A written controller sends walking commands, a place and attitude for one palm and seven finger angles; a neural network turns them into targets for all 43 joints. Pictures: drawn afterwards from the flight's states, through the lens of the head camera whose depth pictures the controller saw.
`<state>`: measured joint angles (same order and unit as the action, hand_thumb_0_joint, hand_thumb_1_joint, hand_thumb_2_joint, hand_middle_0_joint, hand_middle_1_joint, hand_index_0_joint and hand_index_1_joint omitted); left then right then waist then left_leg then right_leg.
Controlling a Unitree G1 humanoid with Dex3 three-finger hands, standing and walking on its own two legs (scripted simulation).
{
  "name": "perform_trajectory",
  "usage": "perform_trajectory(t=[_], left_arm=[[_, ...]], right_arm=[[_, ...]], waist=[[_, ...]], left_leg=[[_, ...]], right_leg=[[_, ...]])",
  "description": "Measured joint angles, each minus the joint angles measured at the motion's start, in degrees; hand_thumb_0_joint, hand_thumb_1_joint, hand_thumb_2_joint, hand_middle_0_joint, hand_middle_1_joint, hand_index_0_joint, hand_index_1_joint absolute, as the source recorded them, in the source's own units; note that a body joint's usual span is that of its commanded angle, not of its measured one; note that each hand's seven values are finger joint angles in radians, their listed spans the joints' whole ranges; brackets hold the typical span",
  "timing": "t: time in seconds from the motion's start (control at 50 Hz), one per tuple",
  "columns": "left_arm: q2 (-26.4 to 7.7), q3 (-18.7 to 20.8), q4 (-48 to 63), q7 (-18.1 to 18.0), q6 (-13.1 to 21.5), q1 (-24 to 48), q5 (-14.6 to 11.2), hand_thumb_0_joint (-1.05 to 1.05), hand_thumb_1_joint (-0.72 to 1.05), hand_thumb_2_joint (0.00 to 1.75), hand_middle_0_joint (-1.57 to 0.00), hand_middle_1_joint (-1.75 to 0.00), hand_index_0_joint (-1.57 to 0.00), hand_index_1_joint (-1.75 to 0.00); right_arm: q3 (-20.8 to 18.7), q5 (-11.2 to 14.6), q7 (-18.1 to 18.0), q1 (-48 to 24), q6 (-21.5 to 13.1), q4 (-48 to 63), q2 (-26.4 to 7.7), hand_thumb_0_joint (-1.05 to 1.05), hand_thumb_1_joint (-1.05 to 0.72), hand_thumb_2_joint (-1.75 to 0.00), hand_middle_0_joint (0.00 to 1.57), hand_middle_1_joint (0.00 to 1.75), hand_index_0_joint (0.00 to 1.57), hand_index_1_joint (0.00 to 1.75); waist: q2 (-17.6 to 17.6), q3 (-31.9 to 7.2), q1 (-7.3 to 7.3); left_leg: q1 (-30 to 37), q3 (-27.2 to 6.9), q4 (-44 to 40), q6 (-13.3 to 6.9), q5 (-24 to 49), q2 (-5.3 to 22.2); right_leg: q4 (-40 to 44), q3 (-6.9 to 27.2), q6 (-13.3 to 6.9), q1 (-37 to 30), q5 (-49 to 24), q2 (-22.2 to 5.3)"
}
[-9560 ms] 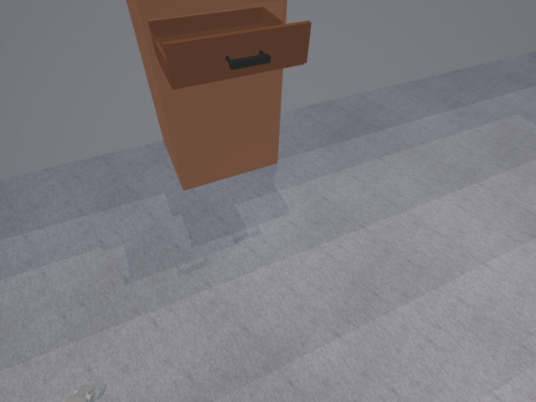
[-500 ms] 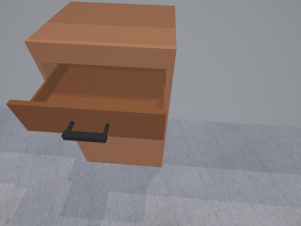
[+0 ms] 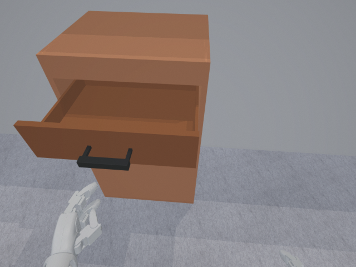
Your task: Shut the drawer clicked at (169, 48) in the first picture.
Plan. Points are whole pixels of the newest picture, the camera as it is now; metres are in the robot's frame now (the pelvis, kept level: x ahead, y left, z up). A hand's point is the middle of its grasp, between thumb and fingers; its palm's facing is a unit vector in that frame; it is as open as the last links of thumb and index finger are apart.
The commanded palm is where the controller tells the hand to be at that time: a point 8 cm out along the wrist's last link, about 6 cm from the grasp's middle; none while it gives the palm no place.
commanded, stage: raise the hand and make a fist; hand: left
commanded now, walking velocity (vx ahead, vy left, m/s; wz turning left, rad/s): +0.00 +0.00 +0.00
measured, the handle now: (106, 156) +0.40 +0.21 +0.00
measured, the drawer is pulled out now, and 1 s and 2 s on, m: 0.23 0.23 0.23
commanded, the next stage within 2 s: bring the fist close to the handle in 1.68 s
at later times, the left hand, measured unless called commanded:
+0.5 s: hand (114, 240) +0.18 +0.14 +0.01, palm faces -0.20 -0.98 -0.09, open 4.4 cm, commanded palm +0.15 +0.23 +0.02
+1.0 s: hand (84, 221) +0.20 +0.19 +0.07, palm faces +0.00 -1.00 -0.07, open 3.1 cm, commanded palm +0.17 +0.23 +0.07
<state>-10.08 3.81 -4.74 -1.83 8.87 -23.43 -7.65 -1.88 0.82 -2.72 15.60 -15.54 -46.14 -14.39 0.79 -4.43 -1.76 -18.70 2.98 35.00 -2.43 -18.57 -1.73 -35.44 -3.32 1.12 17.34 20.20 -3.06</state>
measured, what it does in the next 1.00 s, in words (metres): stands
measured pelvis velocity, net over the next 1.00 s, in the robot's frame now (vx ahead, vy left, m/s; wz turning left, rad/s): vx -0.01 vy -0.01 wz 0.01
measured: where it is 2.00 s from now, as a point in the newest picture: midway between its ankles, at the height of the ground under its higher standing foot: outside the picture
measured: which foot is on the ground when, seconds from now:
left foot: down 0.00-1.00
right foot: down 0.00-1.00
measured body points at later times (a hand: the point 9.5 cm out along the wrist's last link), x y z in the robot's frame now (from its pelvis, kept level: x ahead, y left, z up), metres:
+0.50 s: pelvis -0.05 -0.04 -0.05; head -0.02 -0.05 +0.40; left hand +0.19 +0.19 +0.02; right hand +0.14 -0.25 -0.13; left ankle -0.01 +0.09 -0.73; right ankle -0.02 -0.13 -0.73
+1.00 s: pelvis -0.01 -0.01 -0.02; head +0.00 +0.00 +0.43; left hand +0.19 +0.24 +0.08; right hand +0.19 -0.24 -0.07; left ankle +0.00 +0.09 -0.73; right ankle -0.02 -0.13 -0.73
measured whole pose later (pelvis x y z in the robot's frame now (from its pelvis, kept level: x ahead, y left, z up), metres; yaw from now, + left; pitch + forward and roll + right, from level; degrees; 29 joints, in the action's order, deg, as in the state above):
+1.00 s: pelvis -0.01 -0.01 -0.02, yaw +1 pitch +5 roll -2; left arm -14.7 11.5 8.6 15.8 16.9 -22.8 -16.0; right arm 0.8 2.6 -3.1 12.2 -17.5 -33.1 -13.4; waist 0.9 -5.4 0.6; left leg -30.0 1.1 48.4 -1.6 -23.9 0.8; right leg -45.5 -4.9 -0.1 26.7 24.1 -0.9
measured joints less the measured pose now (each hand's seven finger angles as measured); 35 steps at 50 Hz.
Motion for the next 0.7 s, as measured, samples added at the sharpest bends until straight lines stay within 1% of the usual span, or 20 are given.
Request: perform_trajectory(t=[0.04, 0.08, 0.1, 0.12, 0.16, 0.2, 0.26, 0.32, 0.36, 0.38, 0.4, 0.42, 0.48, 0.52, 0.54, 0.56, 0.6, 0.64, 0.66, 0.7], left_arm=[[0.24, 1.43, 1.39, 4.88, 6.8, 0.89, -1.57, 0.02, 0.92, 0.89, -0.3, -0.42, -0.3, -0.42], [0.43, 2.49, 0.93, 11.2, 13.31, 0.54, -3.15, 0.01, 0.92, 0.89, -0.34, -0.45, -0.33, -0.45], [0.36, 2.84, 0.2, 14.44, 15.9, -0.09, -3.82, 0.01, 0.92, 0.89, -0.35, -0.47, -0.35, -0.47], [0.09, 3.14, -0.62, 17.26, 17.62, -0.96, -4.16, 0.01, 0.91, 0.89, -0.37, -0.49, -0.37, -0.49], [-0.9, 3.93, -1.95, 20.92, 18.57, -3.11, -4.37, 0.01, 0.91, 0.89, -0.41, -0.53, -0.41, -0.53], [-2.05, 4.95, -2.29, 21.87, 17.71, -5.29, -4.94, 0.01, 0.9, 0.89, -0.46, -0.58, -0.45, -0.58], [-3.06, 7.27, 0.04, 20.1, 17.91, -7.24, -6.28, 0.02, 0.9, 0.89, -0.52, -0.64, -0.52, -0.64], [-3.66, 8.71, 4.53, 18.75, 21.19, -5.98, -8.05, 0.02, 0.9, 0.89, -0.58, -0.71, -0.57, -0.7], [-3.94, 8.33, 6.17, 19.74, 22.85, -2.8, -9.0, 0.03, 0.9, 0.9, -0.61, -0.75, -0.61, -0.75], [-4.24, 7.77, 6.21, 20.8, 22.77, -0.67, -9.25, 0.02, 0.9, 0.9, -0.63, -0.77, -0.63, -0.77], [-4.69, 7.08, 5.81, 22.09, 21.87, 1.61, -9.29, 0.02, 0.9, 0.9, -0.65, -0.79, -0.65, -0.79], [-5.28, 6.35, 5.07, 23.43, 20.11, 3.85, -9.15, 0.02, 0.9, 0.9, -0.67, -0.81, -0.67, -0.81], [-7.57, 5.25, 1.5, 26.6, 11.48, 8.94, -8.58, 0.02, 0.9, 0.9, -0.73, -0.88, -0.73, -0.88], [-8.56, 6.13, 0.03, 26.55, 5.47, 9.57, -9.16, 0.02, 0.9, 0.9, -0.77, -0.92, -0.77, -0.92], [-8.59, 7.06, 0.01, 25.71, 3.36, 9.05, -9.83, 0.02, 0.9, 0.89, -0.79, -0.94, -0.79, -0.94], [-8.34, 8.26, 0.28, 24.5, 2.17, 8.2, -10.6, 0.02, 0.9, 0.89, -0.81, -0.96, -0.81, -0.96], [-7.41, 11.03, 1.8, 21.48, 2.2, 5.87, -11.81, 0.02, 0.9, 0.89, -0.85, -1.01, -0.85, -1.01], [-6.46, 13.49, 4.03, 18.89, 4.47, 3.08, -12.0, 0.02, 0.9, 0.89, -0.89, -1.05, -0.89, -1.05], [-6.22, 14.33, 5.06, 18.16, 5.94, 1.76, -11.77, 0.02, 0.9, 0.89, -0.91, -1.07, -0.91, -1.07], [-6.17, 14.85, 6.44, 18.04, 8.72, -0.46, -11.05, 0.02, 0.9, 0.89, -0.95, -1.12, -0.95, -1.11]], right_arm=[[-0.69, -0.17, 0.99, -2.79, 0.21, 3.93, 0.07, 0.02, -0.91, -0.9, 0.2, 0.3, 0.2, 0.3], [-1.3, 0.01, 2.12, -5.34, 0.68, 7.75, 0.45, 0.02, -0.91, -0.9, 0.2, 0.3, 0.2, 0.3], [-1.46, 0.12, 2.56, -6.33, 0.89, 9.71, 0.47, 0.01, -0.91, -0.9, 0.2, 0.3, 0.2, 0.3], [-1.54, 0.28, 2.81, -7.1, 1.06, 11.65, 0.36, 0.01, -0.91, -0.9, 0.2, 0.3, 0.2, 0.3], [-1.62, 0.54, 2.76, -8.11, 1.44, 15.07, -0.08, 0.01, -0.91, -0.9, 0.2, 0.3, 0.2, 0.3], [-1.66, 0.65, 2.26, -8.43, 1.79, 17.64, -0.64, 0.01, -0.9, -0.9, 0.2, 0.3, 0.2, 0.3], [-1.35, 0.55, 1.05, -7.96, 1.49, 18.78, -0.92, 0.01, -0.9, -0.9, 0.2, 0.3, 0.2, 0.3], [0.17, 0.56, 0.0, -7.16, 0.58, 16.92, -0.43, 0.01, -0.9, -0.9, 0.2, 0.3, 0.2, 0.3], [1.81, 0.92, -0.4, -6.85, -0.06, 14.96, 0.09, 0.01, -0.9, -0.9, 0.2, 0.3, 0.2, 0.3], [2.73, 1.17, -0.54, -6.67, -0.18, 14.06, 0.42, 0.01, -0.9, -0.9, 0.2, 0.3, 0.2, 0.3], [3.59, 1.42, -0.7, -6.38, -0.13, 13.35, 0.84, 0.01, -0.9, -0.9, 0.2, 0.3, 0.2, 0.3], [4.37, 1.64, -0.87, -5.98, 0.09, 12.82, 1.31, 0.01, -0.9, -0.9, 0.2, 0.3, 0.2, 0.3], [5.96, 2.16, -1.41, -4.1, 1.46, 12.14, 2.66, 0.01, -0.9, -0.9, 0.21, 0.3, 0.2, 0.3], [6.12, 2.24, -1.68, -2.23, 2.7, 12.39, 3.12, 0.01, -0.9, -0.9, 0.21, 0.3, 0.21, 0.3], [5.88, 2.23, -1.79, -1.19, 3.16, 12.55, 3.14, 0.01, -0.9, -0.9, 0.21, 0.3, 0.21, 0.3], [5.46, 2.18, -1.86, -0.16, 3.49, 12.57, 3.05, 0.01, -0.9, -0.9, 0.21, 0.3, 0.21, 0.3], [4.2, 2.13, -1.78, 1.76, 3.73, 12.19, 2.59, 0.01, -0.9, -0.9, 0.21, 0.3, 0.21, 0.3], [2.6, 2.09, -1.45, 3.34, 3.58, 11.4, 1.93, 0.01, -0.9, -0.9, 0.21, 0.3, 0.2, 0.3], [1.87, 2.03, -1.27, 3.91, 3.44, 10.99, 1.48, 0.01, -0.9, -0.9, 0.21, 0.3, 0.2, 0.3], [0.76, 1.99, -0.9, 4.52, 2.98, 10.32, 0.32, 0.01, -0.9, -0.9, 0.21, 0.3, 0.2, 0.3]], waist=[[-0.63, -1.91, -0.17], [-1.89, -2.5, 0.06], [-2.47, -2.48, 0.23], [-3.0, -2.43, 0.52], [-3.88, -2.2, 1.4], [-4.16, -1.91, 2.48], [-3.46, -1.71, 4.17], [-1.96, -1.97, 5.3], [-0.52, -1.7, 5.32], [0.16, -1.52, 5.1], [0.75, -1.35, 4.73], [1.2, -1.18, 4.23], [1.79, -0.64, 2.14], [1.69, -0.48, 0.56], [1.61, -0.48, -0.11], [1.48, -0.48, -0.59], [1.1, -0.63, -0.99], [0.68, -0.97, -0.79], [0.53, -1.06, -0.55], [0.51, -1.1, 0.03]], left_leg=[[-4.48, 0.47, 3.71, 0.44, -1.14, 0.75], [-8.56, 0.71, 7.76, 0.95, -2.46, 1.53], [-10.5, 0.62, 9.8, 1.17, -3.11, 1.88], [-12.46, 0.45, 11.84, 1.36, -3.74, 2.19], [-16.15, -0.09, 15.7, 1.74, -4.91, 2.69], [-19.38, -1.09, 19.13, 2.22, -5.9, 3.08], [-23.08, -3.22, 23.41, 2.88, -7.14, 3.59], [-25.41, -5.3, 26.62, 3.37, -8.12, 3.92], [-25.99, -6.34, 27.93, 3.52, -8.47, 4.05], [-26.08, -6.64, 28.24, 3.52, -8.51, 4.11], [-26.07, -6.77, 28.28, 3.52, -8.42, 4.16], [-25.92, -6.7, 28.02, 3.53, -8.23, 4.22], [-24.23, -5.47, 25.53, 3.47, -7.19, 4.39], [-22.32, -4.14, 22.98, 3.48, -6.36, 4.48], [-21.31, -3.51, 21.7, 3.48, -6.01, 4.51], [-20.31, -2.93, 20.5, 3.45, -5.73, 4.55], [-18.56, -2.03, 18.46, 3.33, -5.36, 4.58], [-17.29, -1.49, 16.96, 3.18, -5.2, 4.48], [-16.82, -1.39, 16.46, 3.07, -5.17, 4.38], [-16.27, -1.51, 15.93, 2.78, -5.21, 4.1]], right_leg=[[-3.95, 0.5, -0.55, 4.85, 1.01, 0.53], [-8.23, 0.79, -1.24, 9.22, 2.34, 1.11], [-10.26, 0.72, -1.57, 11.15, 3.02, 1.36], [-12.27, 0.57, -1.87, 13.06, 3.7, 1.56], [-16.01, 0.06, -2.44, 16.56, 5.0, 1.88], [-19.02, -0.89, -2.98, 19.28, 6.11, 2.14], [-22.03, -2.93, -3.77, 21.71, 7.36, 2.58], [-23.91, -4.91, -4.32, 22.78, 8.27, 2.97], [-24.49, -5.88, -4.53, 22.71, 8.53, 3.19], [-24.57, -6.15, -4.58, 22.62, 8.52, 3.28], [-24.5, -6.26, -4.61, 22.56, 8.41, 3.36], [-24.28, -6.18, -4.6, 22.47, 8.2, 3.42], [-22.56, -4.97, -4.36, 21.65, 7.14, 3.56], [-20.81, -3.69, -4.18, 20.61, 6.3, 3.63], [-19.88, -3.08, -4.09, 20.0, 5.91, 3.67], [-18.96, -2.52, -3.99, 19.34, 5.58, 3.72], [-17.31, -1.65, -3.79, 18.08, 5.08, 3.79], [-15.99, -1.13, -3.58, 17.04, 4.82, 3.75], [-15.48, -1.03, -3.45, 16.57, 4.77, 3.68], [-14.7, -1.14, -3.14, 15.78, 4.76, 3.45]])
